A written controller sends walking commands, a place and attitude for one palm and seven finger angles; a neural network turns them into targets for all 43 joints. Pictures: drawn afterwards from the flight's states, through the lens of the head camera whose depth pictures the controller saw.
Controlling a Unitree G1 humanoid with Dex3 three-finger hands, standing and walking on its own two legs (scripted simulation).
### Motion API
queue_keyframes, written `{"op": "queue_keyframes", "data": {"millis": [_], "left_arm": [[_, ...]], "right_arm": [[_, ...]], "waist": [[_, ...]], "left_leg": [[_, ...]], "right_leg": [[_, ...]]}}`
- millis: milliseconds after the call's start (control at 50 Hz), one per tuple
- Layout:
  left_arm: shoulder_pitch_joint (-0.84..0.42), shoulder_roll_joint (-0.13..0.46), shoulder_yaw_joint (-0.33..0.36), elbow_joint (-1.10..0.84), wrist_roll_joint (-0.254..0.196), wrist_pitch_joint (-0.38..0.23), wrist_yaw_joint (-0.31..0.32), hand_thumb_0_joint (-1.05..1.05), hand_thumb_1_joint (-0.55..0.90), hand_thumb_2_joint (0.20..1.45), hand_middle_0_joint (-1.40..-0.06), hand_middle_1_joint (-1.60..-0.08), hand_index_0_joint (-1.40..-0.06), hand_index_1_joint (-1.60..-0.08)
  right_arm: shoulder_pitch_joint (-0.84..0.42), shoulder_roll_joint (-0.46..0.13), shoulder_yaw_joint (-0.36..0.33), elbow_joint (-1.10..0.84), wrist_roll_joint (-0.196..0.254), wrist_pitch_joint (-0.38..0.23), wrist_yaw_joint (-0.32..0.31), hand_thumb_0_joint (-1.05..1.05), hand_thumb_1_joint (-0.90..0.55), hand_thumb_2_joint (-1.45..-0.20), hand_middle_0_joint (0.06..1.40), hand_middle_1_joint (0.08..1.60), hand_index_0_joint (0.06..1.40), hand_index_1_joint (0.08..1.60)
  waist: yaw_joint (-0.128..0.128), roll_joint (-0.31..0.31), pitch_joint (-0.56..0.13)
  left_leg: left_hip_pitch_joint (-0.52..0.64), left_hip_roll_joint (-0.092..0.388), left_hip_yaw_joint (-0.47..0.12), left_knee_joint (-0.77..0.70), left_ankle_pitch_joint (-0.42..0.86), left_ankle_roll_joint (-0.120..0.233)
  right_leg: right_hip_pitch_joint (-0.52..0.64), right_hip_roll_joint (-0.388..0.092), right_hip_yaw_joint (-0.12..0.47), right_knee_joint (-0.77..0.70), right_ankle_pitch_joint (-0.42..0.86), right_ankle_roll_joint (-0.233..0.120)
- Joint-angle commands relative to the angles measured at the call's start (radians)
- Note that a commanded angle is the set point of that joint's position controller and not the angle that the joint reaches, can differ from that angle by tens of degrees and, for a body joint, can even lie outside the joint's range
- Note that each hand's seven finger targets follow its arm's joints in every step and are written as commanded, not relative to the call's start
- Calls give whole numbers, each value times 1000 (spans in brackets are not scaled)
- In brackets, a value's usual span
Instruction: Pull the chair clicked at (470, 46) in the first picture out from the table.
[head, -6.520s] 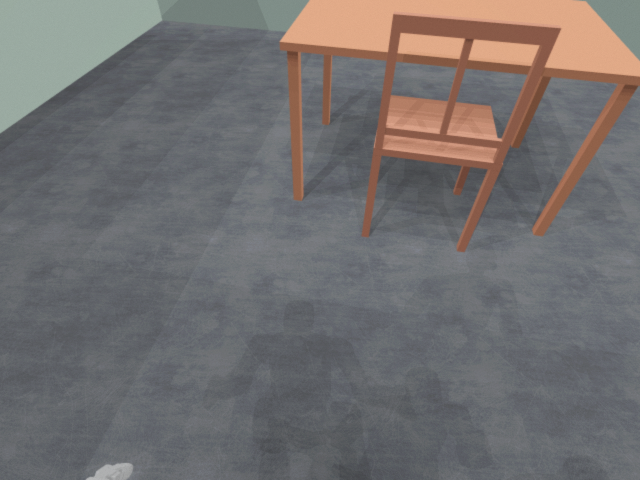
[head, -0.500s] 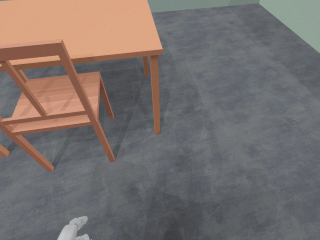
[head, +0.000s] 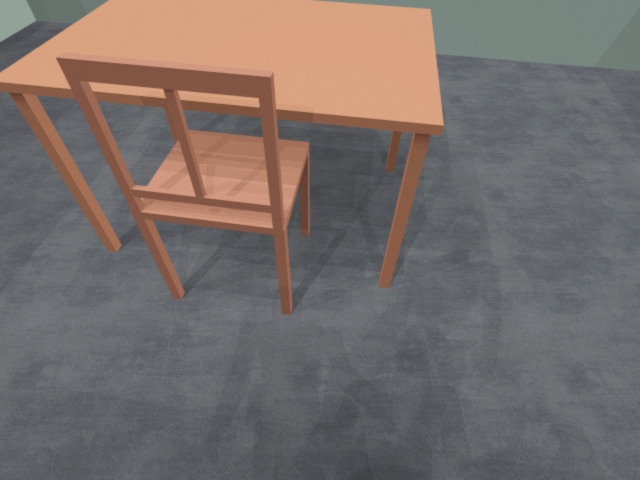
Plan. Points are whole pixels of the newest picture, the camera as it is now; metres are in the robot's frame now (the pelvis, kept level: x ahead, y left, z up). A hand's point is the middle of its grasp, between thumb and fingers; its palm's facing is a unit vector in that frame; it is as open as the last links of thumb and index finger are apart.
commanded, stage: take the last steps up to it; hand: left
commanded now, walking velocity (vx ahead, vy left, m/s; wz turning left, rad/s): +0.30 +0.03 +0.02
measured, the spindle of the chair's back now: (187, 147) +0.78 +0.42 -0.08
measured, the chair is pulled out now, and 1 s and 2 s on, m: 0.00 0.00 0.00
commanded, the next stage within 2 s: come to a stop and stand still in 0.86 s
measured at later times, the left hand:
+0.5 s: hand (190, 431) +0.20 +0.23 -0.18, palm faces -0.02 -0.99 -0.15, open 7.4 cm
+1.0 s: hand (219, 372) +0.30 +0.21 -0.18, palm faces +0.05 -0.98 -0.17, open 7.3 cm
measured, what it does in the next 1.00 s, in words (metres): walks ahead: left foot, then right foot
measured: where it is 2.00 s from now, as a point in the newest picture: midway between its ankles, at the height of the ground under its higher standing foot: (325, 475)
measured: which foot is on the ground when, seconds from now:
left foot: up 0.00-0.04, down 0.06-0.64, up 0.66-1.00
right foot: down 0.00-0.06, up 0.08-0.62, down 0.64-1.00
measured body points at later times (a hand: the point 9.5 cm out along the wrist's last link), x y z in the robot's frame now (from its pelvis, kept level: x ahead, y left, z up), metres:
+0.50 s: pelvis +0.12 +0.06 -0.01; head +0.13 +0.07 +0.44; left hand +0.20 +0.28 -0.16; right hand +0.00 -0.15 -0.15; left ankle +0.00 +0.12 -0.74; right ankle +0.23 -0.07 -0.69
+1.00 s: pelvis +0.30 +0.04 +0.00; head +0.31 +0.04 +0.44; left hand +0.30 +0.27 -0.16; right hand +0.35 -0.21 -0.15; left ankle +0.36 +0.16 -0.72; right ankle +0.28 -0.06 -0.74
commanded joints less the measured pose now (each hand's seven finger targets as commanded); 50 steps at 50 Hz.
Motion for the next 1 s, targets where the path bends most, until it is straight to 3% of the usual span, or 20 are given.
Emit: {"op": "queue_keyframes", "data": {"millis": [0, 20, 40, 60, 80, 120, 200, 320, 480, 560, 580, 600, 620, 640, 680, 720, 760, 800, 920, 980], "left_arm": [[-17, 167, 30, -18, -10, -14, 7, 0, 900, 900, -200, -300, -200, -300], [-28, 120, 19, -24, -16, -10, 2, 0, 900, 900, -200, -300, -200, -300], [-64, 58, 2, -56, -15, -8, -5, 0, 900, 900, -200, -300, -200, -300], [-128, 78, -1, -86, -5, -9, -3, 0, 900, 900, -200, -300, -200, -300], [-137, 83, 7, -87, 1, -9, -5, 0, 900, 900, -200, -300, -200, -300], [-130, 78, 9, -38, 2, -2, -15, 0, 900, 900, -200, -300, -200, -300], [-34, 55, 6, 13, -5, 2, -20, 0, 900, 900, -200, -300, -200, -300], [-142, 44, 9, -24, -10, 13, -16, 0, 900, 900, -200, -300, -200, -300], [-371, 16, -5, -99, -16, -5, -22, 0, 900, 900, -200, -300, -200, -300], [-156, 49, 6, -42, -15, -21, -11, 0, 900, 900, -200, -300, -200, -300], [-34, 71, 18, -1, -11, -30, -9, 0, 900, 900, -200, -300, -200, -300], [93, 145, 39, 34, -4, -45, -1, 0, 900, 900, -200, -300, -200, -300], [163, 219, 57, 45, -15, -48, 5, 0, 900, 900, -200, -300, -200, -300], [131, 226, 55, 35, -32, -40, 8, 0, 900, 900, -200, -300, -200, -300], [-56, 144, 37, -10, -30, -35, 18, 0, 900, 900, -200, -300, -200, -300], [-139, 67, 10, -23, -23, -45, 21, 0, 900, 900, -200, -300, -200, -300], [-143, 53, 4, -20, -16, -56, 22, 0, 900, 900, -200, -300, -200, -300], [-139, 45, 10, -22, -11, -58, 20, 0, 900, 900, -200, -300, -200, -300], [-61, 100, 21, 16, -10, -52, 7, 0, 900, 900, -200, -300, -200, -300], [-60, 64, 8, 34, -20, -36, 15, 0, 900, 900, -200, -300, -200, -300]], "right_arm": [[92, -32, 6, -29, 0, -63, -7, 0, -900, -900, 200, 300, 200, 300], [178, -103, -9, -3, -2, -72, -20, 0, -900, -900, 200, 300, 200, 300], [264, -193, -31, 14, -8, -72, -28, 0, -900, -900, 200, 300, 200, 300], [301, -217, -32, 18, -5, -64, -34, 0, -900, -900, 200, 300, 200, 300], [253, -189, -22, 9, -9, -67, -37, 0, -900, -900, 200, 300, 200, 300], [169, -102, 5, 2, -3, -80, -47, 0, -900, -900, 200, 300, 200, 300], [185, -54, 22, 19, 10, -114, -52, 0, -900, -900, 200, 300, 200, 300], [282, -31, 25, 74, 9, -129, -66, 0, -900, -900, 200, 300, 200, 300], [414, -26, 24, 149, -10, -125, -75, 0, -900, -900, 200, 300, 200, 300], [370, -58, 17, 154, -1, -119, -75, 0, -900, -900, 200, 300, 200, 300], [347, -61, 16, 146, 7, -119, -73, 0, -900, -900, 200, 300, 200, 300], [347, -32, 16, 132, 19, -121, -63, 0, -900, -900, 200, 300, 200, 300], [384, 21, 20, 108, 27, -125, -61, 0, -900, -900, 200, 300, 200, 300], [320, 2, 16, 92, 25, -117, -59, 0, -900, -900, 200, 300, 200, 300], [237, 38, 11, 75, 12, -101, -46, 0, -900, -900, 200, 300, 200, 300], [267, 68, 16, 79, -4, -73, -40, 0, -900, -900, 200, 300, 200, 300], [312, 87, 14, 92, -7, -60, -36, 0, -900, -900, 200, 300, 200, 300], [296, 95, 15, 79, -8, -54, -33, 0, -900, -900, 200, 300, 200, 300], [122, 69, 17, 23, -5, -84, -21, 0, -900, -900, 200, 300, 200, 300], [135, 49, 29, 50, -4, -98, -34, 0, -900, -900, 200, 300, 200, 300]], "waist": [[-79, -72, -9], [-125, 113, -41], [-164, 355, -15], [-177, 268, 42], [-158, 224, 70], [-114, 168, 166], [-60, 119, 117], [-69, 104, 134], [-133, 100, 156], [-28, 103, 34], [31, 89, -19], [78, -18, -109], [57, -192, -223], [53, -84, -175], [-11, -7, 31], [-85, -23, 89], [-123, -44, 57], [-132, -82, 42], [-69, -99, 6], [-88, -38, -11]], "left_leg": [[259, -28, 70, -326, 122, 24], [407, 97, -102, -400, 31, 62], [438, 313, -401, -535, -105, 151], [378, 377, -465, -578, -135, 207], [309, 368, -439, -592, -169, 225], [201, 281, -311, -604, -33, 184], [239, 191, -112, -570, 432, 148], [313, 217, -98, -544, 668, 170], [418, 237, -80, -461, 894, 172], [344, 205, -26, -216, 1190, 136], [239, 172, 2, -68, 1102, 112], [26, 108, 31, 193, 791, 79], [-182, -50, 52, 539, -104, 39], [-222, -18, -62, 659, -149, 68], [-243, 67, -87, 638, 5, 73], [-168, 95, -82, 537, 74, 58], [-116, 84, -53, 421, 99, 43], [-89, 86, -27, 289, 121, 26], [-70, 49, 17, -17, 146, 17], [123, 30, 10, -262, 353, 0]], "right_leg": [[-151, -142, 161, -112, -218, -69], [-297, -72, 95, 66, -247, -22], [-472, 39, -5, 328, -320, 26], [-530, 28, 91, 474, -325, 3], [-534, -3, 127, 553, -294, -9], [-521, -24, 172, 641, -131, -7], [-470, -3, 157, 679, 32, 20], [-558, -2, 158, 627, 81, 26], [-494, 40, 96, 314, 26, -27], [-120, 136, 38, 156, 29, -82], [74, 130, 48, 96, 123, -95], [314, -43, 245, 80, 224, -171], [450, -332, 668, -40, 416, -308], [348, -350, 680, -134, 309, -345], [24, -277, 551, -236, -36, -274], [-174, -203, 375, -280, -14, -209], [-199, -143, 262, -278, 112, -188], [-217, -120, 216, -275, 144, -191], [-53, -121, 244, -203, 171, -196], [-65, -62, 193, -46, 294, -127]]}}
